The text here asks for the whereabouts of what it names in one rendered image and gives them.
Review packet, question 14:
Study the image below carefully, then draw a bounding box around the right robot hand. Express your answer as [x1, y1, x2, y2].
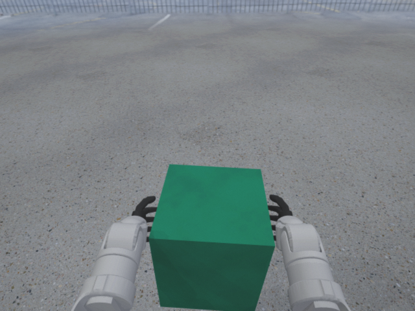
[268, 194, 292, 241]

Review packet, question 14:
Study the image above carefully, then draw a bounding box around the left robot forearm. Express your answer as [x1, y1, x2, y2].
[71, 216, 148, 311]

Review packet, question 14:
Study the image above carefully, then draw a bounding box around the carton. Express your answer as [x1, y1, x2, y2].
[148, 164, 275, 311]

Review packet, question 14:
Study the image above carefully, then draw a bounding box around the right robot forearm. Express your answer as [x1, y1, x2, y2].
[276, 216, 351, 311]

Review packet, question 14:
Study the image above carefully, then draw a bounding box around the left robot hand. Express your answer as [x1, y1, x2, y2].
[132, 196, 157, 242]

